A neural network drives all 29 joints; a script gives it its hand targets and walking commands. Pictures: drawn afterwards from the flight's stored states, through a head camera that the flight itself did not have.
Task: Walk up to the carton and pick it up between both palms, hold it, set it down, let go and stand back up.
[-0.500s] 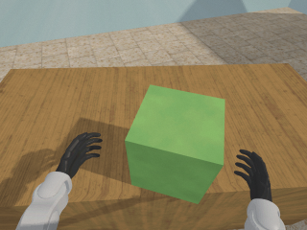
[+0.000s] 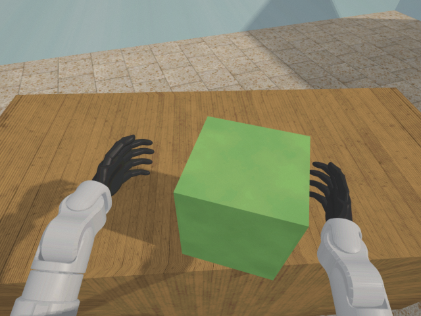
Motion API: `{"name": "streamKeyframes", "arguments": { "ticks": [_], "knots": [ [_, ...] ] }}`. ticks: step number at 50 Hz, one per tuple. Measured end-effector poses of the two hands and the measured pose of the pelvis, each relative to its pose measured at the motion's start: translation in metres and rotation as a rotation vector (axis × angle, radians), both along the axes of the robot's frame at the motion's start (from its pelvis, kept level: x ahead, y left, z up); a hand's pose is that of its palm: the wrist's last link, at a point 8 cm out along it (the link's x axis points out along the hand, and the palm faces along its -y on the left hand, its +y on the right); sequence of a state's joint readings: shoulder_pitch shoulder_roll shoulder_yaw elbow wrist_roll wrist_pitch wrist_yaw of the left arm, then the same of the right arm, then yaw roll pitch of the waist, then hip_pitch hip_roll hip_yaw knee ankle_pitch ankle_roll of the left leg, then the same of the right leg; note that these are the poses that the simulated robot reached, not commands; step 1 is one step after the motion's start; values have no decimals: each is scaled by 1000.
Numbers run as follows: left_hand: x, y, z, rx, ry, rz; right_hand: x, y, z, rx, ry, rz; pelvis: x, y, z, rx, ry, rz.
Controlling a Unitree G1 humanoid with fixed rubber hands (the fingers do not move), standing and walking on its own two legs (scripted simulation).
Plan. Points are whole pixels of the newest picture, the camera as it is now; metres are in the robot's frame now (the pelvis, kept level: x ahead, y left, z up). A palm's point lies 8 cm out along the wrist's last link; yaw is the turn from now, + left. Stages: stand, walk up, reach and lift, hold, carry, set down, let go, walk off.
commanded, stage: reach and lift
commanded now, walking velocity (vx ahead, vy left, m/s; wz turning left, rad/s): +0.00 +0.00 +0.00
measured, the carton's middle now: (241, 199) +0.35 -0.04 +0.01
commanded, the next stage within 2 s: none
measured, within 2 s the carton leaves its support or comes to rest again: neither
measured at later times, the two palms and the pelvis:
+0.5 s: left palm (128, 132) +0.37 +0.17 +0.17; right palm (340, 181) +0.32 -0.19 +0.13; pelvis -0.01 +0.00 +0.00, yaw +0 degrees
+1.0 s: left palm (133, 133) +0.40 +0.17 +0.14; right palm (336, 179) +0.34 -0.20 +0.11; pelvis -0.01 +0.00 +0.00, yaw +0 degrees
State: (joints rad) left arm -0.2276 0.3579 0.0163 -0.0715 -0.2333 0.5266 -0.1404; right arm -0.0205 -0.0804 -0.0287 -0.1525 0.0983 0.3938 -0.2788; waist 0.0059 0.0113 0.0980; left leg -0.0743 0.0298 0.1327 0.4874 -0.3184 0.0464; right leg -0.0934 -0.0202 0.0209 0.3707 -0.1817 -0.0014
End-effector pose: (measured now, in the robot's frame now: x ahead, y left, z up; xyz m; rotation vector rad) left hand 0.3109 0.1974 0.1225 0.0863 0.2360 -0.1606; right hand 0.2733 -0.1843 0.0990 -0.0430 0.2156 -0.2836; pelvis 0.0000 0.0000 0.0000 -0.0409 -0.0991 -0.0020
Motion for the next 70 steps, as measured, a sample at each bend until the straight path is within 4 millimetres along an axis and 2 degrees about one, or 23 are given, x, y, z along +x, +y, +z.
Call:
{"name": "streamKeyframes", "arguments": {
  "ticks": [12, 32, 36, 40, 46, 52, 57, 66, 70],
  "knots": [
    [29, -13, 23, 2, 1, -13, 16, -11, 10, 11, 0, -44, -8, 0, 0, 0, -11, 0],
    [81, -35, 63, -7, -16, -7, 58, -10, 37, 25, -18, -32, -13, -2, 0, 2, -18, 1],
    [90, -37, 65, -10, -3, -1, 64, -12, 39, 24, -14, -36, -13, -2, 0, 3, -18, 1],
    [93, -36, 57, -12, 13, 6, 65, -14, 35, 24, -12, -42, -13, -3, 0, 3, -18, 1],
    [90, -28, 35, -15, 44, 31, 63, -17, 12, 27, 42, -51, -14, -3, 0, 3, -19, 1],
    [89, -21, 16, -16, 27, 53, 63, -19, 3, 28, 15, -50, -15, -4, 0, 4, -8, 0],
    [90, -18, -4, -19, 33, 69, 59, -22, -27, 31, 78, -58, -16, -5, 0, 5, 18, -1],
    [97, -40, -49, -62, 65, 68, 63, -30, -55, 22, 66, -73, -12, -8, 1, 10, 138, -5],
    [101, -54, -59, -84, 58, 59, 65, -34, -66, 18, 73, -80, -7, -11, 0, 11, 179, -8]
  ]
}}
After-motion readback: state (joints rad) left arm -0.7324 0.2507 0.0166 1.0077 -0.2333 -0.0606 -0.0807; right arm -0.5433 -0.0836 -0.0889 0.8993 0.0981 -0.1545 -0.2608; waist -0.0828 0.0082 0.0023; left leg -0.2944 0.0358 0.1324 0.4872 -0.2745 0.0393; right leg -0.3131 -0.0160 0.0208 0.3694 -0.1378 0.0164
